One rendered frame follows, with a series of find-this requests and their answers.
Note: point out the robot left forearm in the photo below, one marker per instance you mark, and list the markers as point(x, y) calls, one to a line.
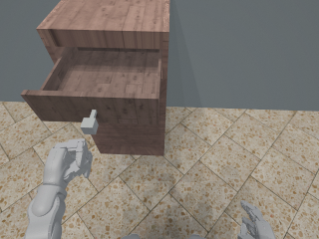
point(45, 213)

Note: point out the robot left hand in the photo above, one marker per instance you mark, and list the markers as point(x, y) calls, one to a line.
point(74, 154)

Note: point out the cabinet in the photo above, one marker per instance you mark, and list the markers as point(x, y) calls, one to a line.
point(122, 24)

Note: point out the robot right hand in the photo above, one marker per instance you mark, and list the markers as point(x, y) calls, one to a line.
point(258, 227)

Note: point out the drawer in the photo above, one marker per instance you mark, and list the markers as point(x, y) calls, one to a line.
point(121, 84)

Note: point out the handle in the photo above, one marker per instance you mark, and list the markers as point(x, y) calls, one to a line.
point(90, 125)

